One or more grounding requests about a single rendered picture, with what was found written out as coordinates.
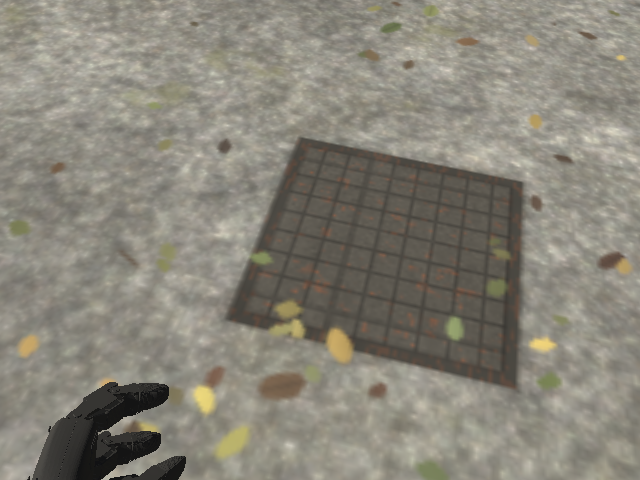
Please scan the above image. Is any left robot hand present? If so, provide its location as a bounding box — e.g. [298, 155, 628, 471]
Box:
[27, 382, 186, 480]

